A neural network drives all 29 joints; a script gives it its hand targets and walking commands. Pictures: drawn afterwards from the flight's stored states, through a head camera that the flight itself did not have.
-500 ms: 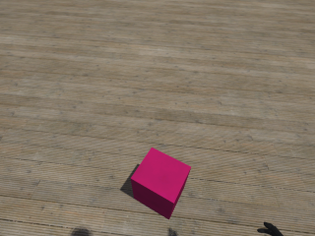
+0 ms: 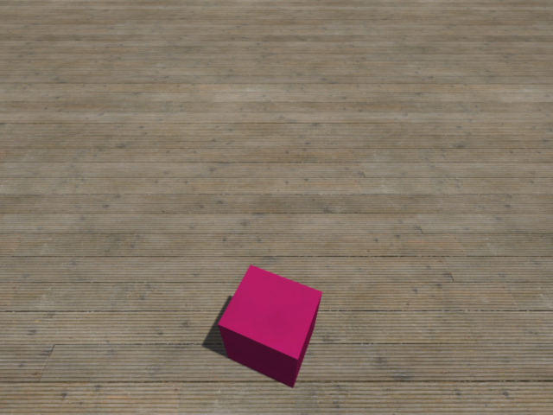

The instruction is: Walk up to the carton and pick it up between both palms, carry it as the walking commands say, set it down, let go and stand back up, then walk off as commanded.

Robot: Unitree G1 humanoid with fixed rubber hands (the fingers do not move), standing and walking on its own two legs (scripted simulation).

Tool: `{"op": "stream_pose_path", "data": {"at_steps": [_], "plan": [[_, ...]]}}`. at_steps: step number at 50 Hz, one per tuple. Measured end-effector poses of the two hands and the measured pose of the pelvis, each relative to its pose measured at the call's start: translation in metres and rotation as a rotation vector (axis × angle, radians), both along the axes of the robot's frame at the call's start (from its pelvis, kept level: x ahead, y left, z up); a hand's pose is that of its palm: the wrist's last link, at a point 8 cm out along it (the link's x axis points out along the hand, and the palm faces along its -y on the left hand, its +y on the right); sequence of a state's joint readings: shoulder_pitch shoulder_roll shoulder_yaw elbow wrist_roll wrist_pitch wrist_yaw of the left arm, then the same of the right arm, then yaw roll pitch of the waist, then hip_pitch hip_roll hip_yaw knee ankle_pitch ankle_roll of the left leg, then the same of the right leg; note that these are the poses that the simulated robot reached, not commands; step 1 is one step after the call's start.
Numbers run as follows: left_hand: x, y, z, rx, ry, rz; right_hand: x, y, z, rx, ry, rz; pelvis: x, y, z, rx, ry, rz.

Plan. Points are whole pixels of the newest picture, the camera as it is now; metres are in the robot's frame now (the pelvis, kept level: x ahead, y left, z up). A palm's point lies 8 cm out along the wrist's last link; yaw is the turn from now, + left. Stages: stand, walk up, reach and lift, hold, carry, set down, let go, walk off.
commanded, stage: walk up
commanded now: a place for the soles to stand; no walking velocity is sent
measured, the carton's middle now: (271, 327) +0.50 +0.02 -0.62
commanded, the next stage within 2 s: none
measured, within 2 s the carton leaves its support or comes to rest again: neither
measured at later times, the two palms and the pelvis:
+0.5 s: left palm out of the picture +0.20 +0.46 -0.08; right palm out of the picture +0.10 -0.21 -0.14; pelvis +0.09 +0.11 -0.03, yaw -7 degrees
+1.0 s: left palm (6, 332) +0.30 +0.50 -0.13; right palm out of the picture +0.12 -0.13 -0.11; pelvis +0.12 +0.21 -0.03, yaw -16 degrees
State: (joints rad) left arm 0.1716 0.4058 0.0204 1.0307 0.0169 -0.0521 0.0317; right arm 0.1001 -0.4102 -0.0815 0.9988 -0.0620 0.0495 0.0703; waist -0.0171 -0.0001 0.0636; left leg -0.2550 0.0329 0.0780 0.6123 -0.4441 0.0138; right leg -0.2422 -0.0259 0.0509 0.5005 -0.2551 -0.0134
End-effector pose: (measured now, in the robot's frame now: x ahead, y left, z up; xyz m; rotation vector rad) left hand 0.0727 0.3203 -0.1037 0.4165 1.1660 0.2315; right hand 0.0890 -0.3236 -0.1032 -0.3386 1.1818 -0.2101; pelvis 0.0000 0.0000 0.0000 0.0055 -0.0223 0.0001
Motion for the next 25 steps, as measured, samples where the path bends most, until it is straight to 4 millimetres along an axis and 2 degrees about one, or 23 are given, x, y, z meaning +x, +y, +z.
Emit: {"op": "stream_pose_path", "data": {"at_steps": [3, 6, 9, 12, 15, 20, 25], "plan": [[-0.014, 0.027, 0.008, 0.067, 0.031, -0.001, 0.010, -0.003, 0.004, -0.017, -0.044, -0.005, 0.004, 0.014, -0.004, -0.014, 0.008, -0.020], [-0.021, 0.061, 0.014, 0.128, 0.069, -0.009, 0.020, 0.002, 0.006, -0.035, -0.075, -0.001, 0.009, 0.031, -0.009, -0.020, 0.014, -0.036], [-0.016, 0.099, 0.017, 0.176, 0.076, -0.022, 0.027, 0.016, 0.004, -0.056, -0.080, 0.008, 0.018, 0.054, -0.018, -0.016, 0.021, -0.043], [0.004, 0.132, 0.012, 0.218, 0.076, -0.043, 0.028, 0.035, -0.003, -0.080, -0.104, 0.008, 0.029, 0.078, -0.030, 0.001, 0.029, -0.064], [0.035, 0.142, 0.013, 0.220, 0.057, -0.071, 0.018, 0.059, -0.008, -0.051, -0.102, -0.035, 0.041, 0.090, -0.028, 0.003, 0.025, -0.086], [0.091, 0.133, 0.022, 0.176, -0.003, -0.151, 0.002, 0.092, -0.020, 0.012, -0.057, -0.100, 0.067, 0.101, -0.021, -0.010, 0.015, -0.121], [0.131, 0.138, 0.025, 0.189, -0.094, -0.188, 0.006, 0.117, -0.041, 0.039, 0.009, -0.119, 0.088, 0.114, -0.029, -0.022, 0.001, -0.129]]}}
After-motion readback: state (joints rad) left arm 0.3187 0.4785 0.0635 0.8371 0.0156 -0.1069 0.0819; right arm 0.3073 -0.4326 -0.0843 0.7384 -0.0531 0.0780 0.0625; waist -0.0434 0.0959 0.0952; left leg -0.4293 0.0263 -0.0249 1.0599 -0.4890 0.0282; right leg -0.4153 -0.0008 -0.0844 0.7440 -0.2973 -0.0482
